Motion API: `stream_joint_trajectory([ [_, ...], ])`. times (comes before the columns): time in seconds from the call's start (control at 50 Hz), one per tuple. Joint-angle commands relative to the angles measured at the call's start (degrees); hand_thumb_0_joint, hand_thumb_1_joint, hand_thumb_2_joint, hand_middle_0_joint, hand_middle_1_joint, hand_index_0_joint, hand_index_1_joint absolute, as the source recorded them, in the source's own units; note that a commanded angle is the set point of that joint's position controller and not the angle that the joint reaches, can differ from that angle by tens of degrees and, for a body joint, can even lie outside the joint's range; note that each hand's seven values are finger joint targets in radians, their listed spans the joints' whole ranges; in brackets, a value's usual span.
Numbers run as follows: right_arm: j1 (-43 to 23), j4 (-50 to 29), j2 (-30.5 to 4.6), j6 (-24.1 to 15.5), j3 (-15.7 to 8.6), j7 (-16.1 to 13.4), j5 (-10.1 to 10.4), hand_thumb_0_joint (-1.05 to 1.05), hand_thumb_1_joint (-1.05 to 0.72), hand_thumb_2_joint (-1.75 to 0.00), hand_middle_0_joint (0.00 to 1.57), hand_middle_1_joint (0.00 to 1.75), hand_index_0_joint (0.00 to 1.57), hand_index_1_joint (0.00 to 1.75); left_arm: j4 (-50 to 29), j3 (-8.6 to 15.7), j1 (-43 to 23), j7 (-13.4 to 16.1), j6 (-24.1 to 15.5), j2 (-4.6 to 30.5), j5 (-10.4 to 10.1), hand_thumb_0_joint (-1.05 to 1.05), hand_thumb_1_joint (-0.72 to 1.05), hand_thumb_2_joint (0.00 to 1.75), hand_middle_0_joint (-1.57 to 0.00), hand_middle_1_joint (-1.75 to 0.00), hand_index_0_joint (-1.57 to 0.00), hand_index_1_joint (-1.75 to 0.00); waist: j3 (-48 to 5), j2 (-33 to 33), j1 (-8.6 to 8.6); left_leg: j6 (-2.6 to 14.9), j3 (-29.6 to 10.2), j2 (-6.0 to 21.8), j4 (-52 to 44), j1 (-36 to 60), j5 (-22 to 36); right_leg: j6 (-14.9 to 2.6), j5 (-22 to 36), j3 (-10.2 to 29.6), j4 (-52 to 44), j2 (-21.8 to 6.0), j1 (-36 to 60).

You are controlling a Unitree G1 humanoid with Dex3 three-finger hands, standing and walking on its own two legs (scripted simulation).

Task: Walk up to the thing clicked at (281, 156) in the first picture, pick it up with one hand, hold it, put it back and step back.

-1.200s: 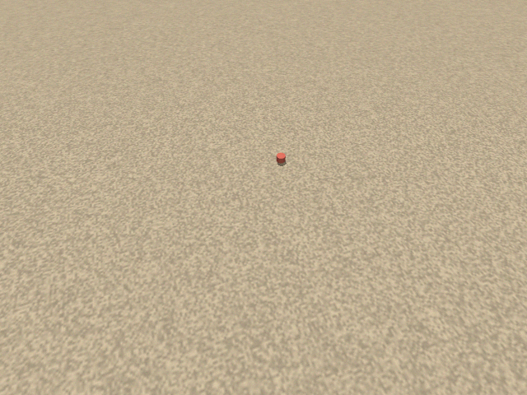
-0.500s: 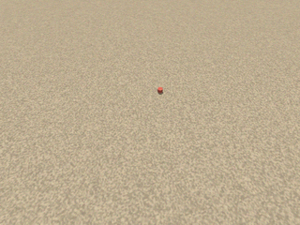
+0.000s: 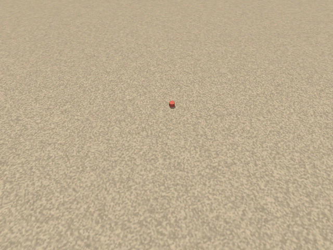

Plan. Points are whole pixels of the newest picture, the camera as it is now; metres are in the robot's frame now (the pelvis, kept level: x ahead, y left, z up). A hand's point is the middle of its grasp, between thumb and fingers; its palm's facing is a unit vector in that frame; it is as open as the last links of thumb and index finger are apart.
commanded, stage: walk up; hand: left
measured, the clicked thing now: (171, 103) +1.42 -0.04 -0.76
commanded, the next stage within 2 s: none
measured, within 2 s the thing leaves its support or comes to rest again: neither
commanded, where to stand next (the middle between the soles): +0.98 -0.20 m, yaw -12 degrees
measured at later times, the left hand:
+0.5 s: hand (105, 232) +0.20 +0.19 -0.15, palm faces -0.12 -0.93 -0.35, open 7.4 cm
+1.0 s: hand (132, 132) +0.56 +0.15 -0.13, palm faces -0.31 -0.87 -0.39, open 7.4 cm
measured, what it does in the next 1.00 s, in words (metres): walks ahead: right foot, then left foot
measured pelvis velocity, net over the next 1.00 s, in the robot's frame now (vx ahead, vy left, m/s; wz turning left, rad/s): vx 0.38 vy -0.10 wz -0.24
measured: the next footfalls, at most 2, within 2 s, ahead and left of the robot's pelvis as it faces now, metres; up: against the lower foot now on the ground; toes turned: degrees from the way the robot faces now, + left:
right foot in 0.22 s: +0.15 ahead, -0.20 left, +0.00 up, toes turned -9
left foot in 0.60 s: +0.38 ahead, +0.04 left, +0.00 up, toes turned -3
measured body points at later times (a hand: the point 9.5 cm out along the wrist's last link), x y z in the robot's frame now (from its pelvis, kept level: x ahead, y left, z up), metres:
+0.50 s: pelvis +0.15 -0.08 -0.01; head +0.16 -0.08 +0.44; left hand +0.21 +0.24 -0.12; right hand +0.20 -0.41 -0.12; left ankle +0.26 +0.04 -0.72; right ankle +0.11 -0.20 -0.75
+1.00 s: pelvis +0.38 -0.10 -0.01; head +0.39 -0.11 +0.44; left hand +0.57 +0.19 -0.11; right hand +0.31 -0.42 -0.12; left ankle +0.34 +0.04 -0.75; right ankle +0.48 -0.26 -0.73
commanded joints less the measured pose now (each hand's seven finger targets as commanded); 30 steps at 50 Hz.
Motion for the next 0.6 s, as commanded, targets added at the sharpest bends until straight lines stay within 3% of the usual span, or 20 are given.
stream_joint_trajectory([
  [0.0, 3.88, -6.21, -20.85, -3.15, -6.55, -1.14, -0.22, 0.0, -0.9, -0.9, 0.2, 0.3, 0.2, 0.3, -9.74, 4.25, -9.21, -1.35, -2.11, 14.58, 0.23, 0.0, 0.9, 0.9, -0.2, -0.3, -0.2, -0.3, 6.49, 3.09, -4.19, 13.53, -27.3, 25.18, -16.18, 7.44, -21.49, -0.4, -2.49, 6.86, 21.38, -6.53, -29.32],
  [0.02, 2.07, -7.27, -19.59, -3.41, -6.21, -1.09, -0.24, 0.0, -0.9, -0.9, 0.2, 0.3, 0.2, 0.3, -9.59, 4.43, -6.18, -2.02, -2.14, 14.71, -0.06, 0.0, 0.9, 0.9, -0.2, -0.3, -0.2, -0.3, 4.1, 2.69, -2.42, 12.28, -22.24, 22.54, -15.63, 7.62, -20.35, -0.04, -1.3, 6.25, 20.9, -7.12, -27.19],
  [0.06, -2.15, -9.65, -20.34, -3.32, -6.58, -0.5, -0.78, 0.0, -0.9, -0.9, 0.2, 0.3, 0.2, 0.3, -9.59, 4.51, -1.9, -3.31, -1.95, 13.91, -0.45, 0.0, 0.9, 0.9, -0.2, -0.3, -0.2, -0.3, 2.58, 9.4, -0.3, 10.33, -13.65, 19.31, -14.8, 3.9, -17.55, 0.87, -1.58, 1.87, 14.21, -7.2, -19.43],
  [0.1, -3.17, -10.57, -19.68, -3.13, -6.52, 0.15, -1.24, 0.0, -0.9, -0.9, 0.2, 0.3, 0.2, 0.3, -9.78, 4.92, -1.31, -3.95, -1.84, 13.35, -0.28, 0.0, 0.9, 0.9, -0.2, -0.3, -0.2, -0.3, 2.97, 11.09, -0.13, 7.97, -5.61, 14.64, -12.4, -2.04, -13.86, 1.2, 0.72, -2.27, 8.8, -5.24, -11.1],
  [0.12, -3.22, -10.82, -19.57, -2.84, -6.54, 0.36, -1.25, 0.0, -0.9, -0.9, 0.2, 0.3, 0.2, 0.3, -9.51, 5.26, -0.39, -3.88, -1.93, 13.29, -0.18, 0.0, 0.9, 0.9, -0.2, -0.3, -0.2, -0.3, 2.93, 10.81, 0.06, 7.41, -3.5, 13.84, -10.04, -4.21, -12.32, 1.21, 2.32, -4.05, 5.86, -4.17, -6.87],
  [0.16, -3.98, -11.35, -18.34, -2.08, -6.06, 0.46, -0.77, 0.0, -0.9, -0.9, 0.2, 0.3, 0.2, 0.3, -7.4, 5.7, 5.68, -3.23, -2.44, 13.62, 0.12, 0.0, 0.9, 0.9, -0.2, -0.3, -0.2, -0.3, 2.3, 4.71, 3.23, 5.89, 1.66, 10.79, -0.1, -11.47, -14.06, 1.4, 11.11, -8.52, 0.61, -1.32, 4.7],
  [0.18, -2.29, -11.51, -16.27, -1.62, -5.3, 0.44, -0.86, 0.0, -0.9, -0.9, 0.2, 0.3, 0.2, 0.3, -6.02, 6.71, 10.71, -2.5, -2.86, 15.7, 0.41, 0.0, 0.9, 0.9, -0.2, -0.3, -0.2, -0.3, -0.6, -2.91, 5.22, 4.69, 4.12, 8.24, 11.69, -17.5, -13.16, 0.88, 7.61, -8.41, 0.72, 0.93, 14.37],
  [0.2, -0.18, -12.14, -11.64, -1.44, -3.53, 0.5, -0.49, 0.0, -0.9, -0.9, 0.2, 0.3, 0.2, 0.3, -5.14, 8.51, 18.81, -1.14, -3.37, 19.99, 0.58, 0.0, 0.9, 0.9, -0.2, -0.3, -0.2, -0.3, -2.66, -17.78, 9.38, 2.57, 7.12, 2.84, 31.31, -26.32, -15.06, -1.42, -8.0, 4.59, -7.52, -4.57, 20.97],
  [0.22, -1.59, -15.11, -11.03, -1.49, -2.75, 0.71, 0.84, 0.0, -0.9, -0.9, 0.2, 0.3, 0.2, 0.3, -7.97, 8.68, 17.77, -0.64, -3.99, 24.97, 0.37, 0.0, 0.9, 0.9, -0.2, -0.3, -0.2, -0.3, -1.72, -22.21, 7.99, -0.05, 2.04, -2.63, 42.35, -35.21, -17.31, -9.29, -24.09, 37.43, -23.73, -20.02, 16.25],
  [0.24, -3.93, -14.59, -16.44, -1.09, -4.21, 0.36, 0.26, 0.0, -0.9, -0.9, 0.2, 0.3, 0.2, 0.3, -10.03, 8.19, 11.34, -0.82, -3.9, 25.78, -0.71, 0.0, 0.9, 0.9, -0.2, -0.3, -0.2, -0.3, 4.8, -10.52, 5.51, -0.79, -5.02, 4.08, 43.55, -32.42, -12.83, -13.61, -32.5, 42.25, -25.93, -24.54, 5.15],
  [0.26, -1.35, -12.81, -18.31, -1.12, -4.6, 0.68, 1.02, 0.0, -0.9, -0.9, 0.2, 0.3, 0.2, 0.3, -11.28, 7.74, 7.23, -0.68, -3.89, 23.97, -1.65, 0.0, 0.9, 0.9, -0.2, -0.3, -0.2, -0.3, 6.13, -5.6, 3.16, -0.47, -5.47, 5.74, 43.5, -32.09, -7.84, -12.8, -29.43, 35.68, -24.17, -21.43, 4.7],
  [0.28, 0.28, -11.78, -18.03, -1.29, -4.62, 0.96, 1.18, 0.0, -0.9, -0.9, 0.2, 0.3, 0.2, 0.3, -11.61, 7.1, 5.67, -0.48, -3.98, 22.32, -1.59, 0.0, 0.9, 0.9, -0.2, -0.3, -0.2, -0.3, 6.3, -4.96, 2.04, -0.19, -5.52, 6.81, 41.57, -30.76, -5.21, -11.98, -23.56, 30.75, -22.47, -19.26, 3.22],
  [0.32, 4.91, -10.22, -17.24, -1.36, -4.48, 1.42, 1.22, 0.0, -0.9, -0.9, 0.2, 0.3, 0.2, 0.3, -12.09, 6.34, 5.44, -0.33, -4.32, 19.63, -1.69, 0.0, 0.9, 0.9, -0.2, -0.3, -0.2, -0.3, 5.08, -6.48, 0.57, -0.12, -5.53, 7.75, 35.97, -25.91, -1.97, -9.89, -13.99, 20.9, -20.55, -15.16, 1.22],
  [0.34, 6.05, -10.22, -16.63, -1.41, -4.49, 1.9, 1.01, 0.0, -0.9, -0.9, 0.2, 0.3, 0.2, 0.3, -12.53, 6.1, 5.15, -0.47, -4.57, 19.46, -1.47, 0.0, 0.9, 0.9, -0.2, -0.3, -0.2, -0.3, 4.53, -7.38, 0.18, -0.54, -4.64, 7.43, 32.69, -24.01, -1.74, -10.27, -10.49, 17.76, -20.22, -14.19, 0.21],
  [0.38, 5.01, -11.36, -16.25, -1.25, -4.76, 2.53, 0.67, 0.0, -0.9, -0.9, 0.2, 0.3, 0.2, 0.3, -13.43, 5.97, 5.44, -0.49, -4.84, 19.05, -1.62, 0.0, 0.9, 0.9, -0.2, -0.3, -0.2, -0.3, 5.32, -7.81, 0.5, -1.46, -2.98, 6.88, 26.5, -23.05, -0.87, -10.44, -8.73, 13.93, -20.28, -12.74, -1.52],
  [0.44, 0.93, -13.72, -15.49, -1.5, -4.88, 2.89, 0.28, 0.0, -0.9, -0.9, 0.2, 0.3, 0.2, 0.3, -14.52, 5.97, 6.73, -0.61, -5.24, 19.48, -1.5, 0.0, 0.9, 0.9, -0.2, -0.3, -0.2, -0.3, 5.83, -6.49, 1.93, -1.92, -1.52, 6.33, 19.43, -22.26, 2.17, -10.47, -7.7, 12.66, -20.06, -12.79, -1.73],
  [0.5, 0.3, -14.69, -15.24, -2.28, -5.08, 2.89, 0.55, 0.0, -0.9, -0.9, 0.2, 0.3, 0.2, 0.3, -15.91, 5.71, 5.9, -0.55, -5.57, 19.61, -1.32, 0.0, 0.9, 0.9, -0.2, -0.3, -0.2, -0.3, 4.61, -4.37, 1.56, -1.79, -0.86, 5.88, 14.02, -16.37, 6.41, -9.79, -2.58, 10.25, -17.38, -12.86, -3.15],
  [0.54, 4.94, -13.91, -14.82, -2.89, -5.58, 2.58, 0.45, 0.0, -0.9, -0.9, 0.2, 0.3, 0.2, 0.3, -16.23, 5.39, 3.72, -0.39, -5.5, 19.3, -1.31, 0.0, 0.9, 0.9, -0.2, -0.3, -0.2, -0.3, 2.52, -3.37, -1.75, -1.34, 2.08, 4.05, 9.84, -6.31, 8.88, -8.63, 4.63, 6.63, -10.97, -11.57, -6.71],
  [0.56, 9.65, -12.76, -15.97, -3.29, -6.35, 2.09, 0.3, 0.0, -0.9, -0.9, 0.2, 0.3, 0.2, 0.3, -16.54, 4.62, 4.17, -0.35, -5.53, 17.69, -1.15, 0.0, 0.9, 0.9, -0.2, -0.3, -0.2, -0.3, -0.2, 0.04, -4.61, -0.59, 2.38, 2.32, 8.4, 3.49, 7.72, -7.18, 13.0, 4.33, -2.3, -9.52, -10.21],
  [0.58, 16.83, -11.01, -18.62, -3.8, -7.4, 1.34, -0.02, 0.0, -0.9, -0.9, 0.2, 0.3, 0.2, 0.3, -16.47, 3.72, 7.25, -0.22, -5.47, 14.71, -1.28, 0.0, 0.9, 0.9, -0.2, -0.3, -0.2, -0.3, -5.02, 10.01, -7.27, 1.66, -1.27, 3.79, 3.51, 13.98, 0.56, -5.22, 17.45, -0.77, 15.32, -4.21, -14.25],
])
